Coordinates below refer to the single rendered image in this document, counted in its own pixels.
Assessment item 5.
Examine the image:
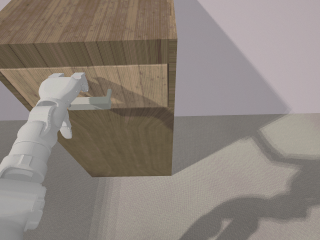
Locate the cabinet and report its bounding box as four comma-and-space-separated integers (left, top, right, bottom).
0, 0, 178, 177

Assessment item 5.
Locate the left robot upper arm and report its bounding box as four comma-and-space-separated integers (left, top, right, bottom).
0, 178, 47, 240

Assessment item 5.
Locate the robot left forearm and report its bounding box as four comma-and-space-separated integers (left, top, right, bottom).
0, 97, 67, 184

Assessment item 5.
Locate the robot left hand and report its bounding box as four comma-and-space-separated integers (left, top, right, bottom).
38, 72, 89, 139

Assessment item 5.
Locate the drawer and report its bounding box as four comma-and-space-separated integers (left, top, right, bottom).
0, 63, 168, 109

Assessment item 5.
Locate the handle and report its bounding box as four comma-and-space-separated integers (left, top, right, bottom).
67, 89, 112, 111

